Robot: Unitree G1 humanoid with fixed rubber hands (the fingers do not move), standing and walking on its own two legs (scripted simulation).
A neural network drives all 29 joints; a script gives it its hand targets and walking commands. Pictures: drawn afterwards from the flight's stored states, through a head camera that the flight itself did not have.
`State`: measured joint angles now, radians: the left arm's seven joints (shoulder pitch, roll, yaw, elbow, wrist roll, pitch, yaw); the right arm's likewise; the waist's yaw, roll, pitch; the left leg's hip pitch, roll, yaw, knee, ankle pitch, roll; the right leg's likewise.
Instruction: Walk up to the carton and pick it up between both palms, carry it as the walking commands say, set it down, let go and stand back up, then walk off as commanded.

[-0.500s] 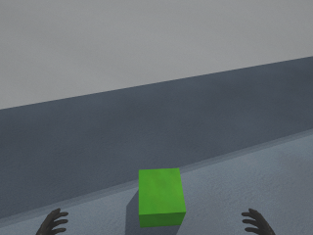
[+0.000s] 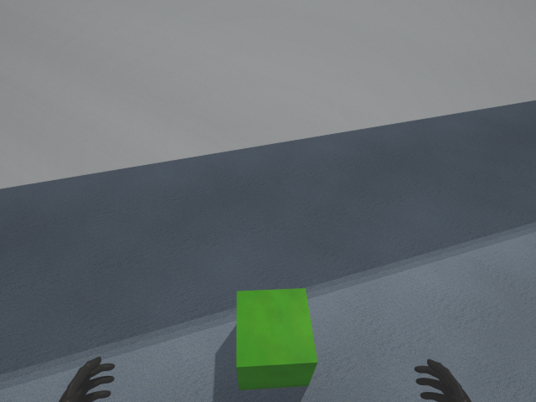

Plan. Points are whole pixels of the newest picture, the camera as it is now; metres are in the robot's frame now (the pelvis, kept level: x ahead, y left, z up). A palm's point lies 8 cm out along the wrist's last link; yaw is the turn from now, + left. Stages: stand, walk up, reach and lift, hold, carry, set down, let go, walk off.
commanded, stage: stand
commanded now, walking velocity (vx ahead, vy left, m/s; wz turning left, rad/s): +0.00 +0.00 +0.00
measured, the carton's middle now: (272, 338) +0.48 -0.07 -0.65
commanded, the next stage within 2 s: walk off in 0.46 s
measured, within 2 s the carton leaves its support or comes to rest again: neither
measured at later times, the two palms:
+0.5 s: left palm out of the picture +0.14 +0.27 -0.07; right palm out of the picture +0.09 -0.29 -0.07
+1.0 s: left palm out of the picture +0.11 +0.24 -0.09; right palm out of the picture +0.07 -0.32 -0.09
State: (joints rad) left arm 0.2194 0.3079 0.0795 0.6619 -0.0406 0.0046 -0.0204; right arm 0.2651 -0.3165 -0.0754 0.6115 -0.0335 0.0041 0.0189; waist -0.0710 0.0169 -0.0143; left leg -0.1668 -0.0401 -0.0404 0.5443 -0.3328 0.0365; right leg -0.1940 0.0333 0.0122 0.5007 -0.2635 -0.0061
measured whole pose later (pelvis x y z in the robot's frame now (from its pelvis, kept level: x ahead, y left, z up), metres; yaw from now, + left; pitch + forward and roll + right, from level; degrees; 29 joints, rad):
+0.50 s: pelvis -0.01 +0.00 +0.00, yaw +0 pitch -3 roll -1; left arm 0.22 0.32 0.08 0.71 -0.04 -0.01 -0.02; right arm 0.27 -0.32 -0.08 0.66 -0.03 -0.01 0.02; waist -0.07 0.01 -0.01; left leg -0.17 -0.04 -0.04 0.54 -0.32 0.04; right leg -0.19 0.03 0.01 0.50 -0.25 -0.01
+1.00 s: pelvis -0.01 -0.04 +0.00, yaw -1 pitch -2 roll +0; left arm 0.25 0.30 0.08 0.75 -0.04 0.06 -0.02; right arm 0.26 -0.28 -0.08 0.68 -0.04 0.03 0.00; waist -0.07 0.01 0.00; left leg -0.19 0.01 -0.04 0.54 -0.32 -0.01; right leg -0.21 0.01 0.01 0.53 -0.29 0.00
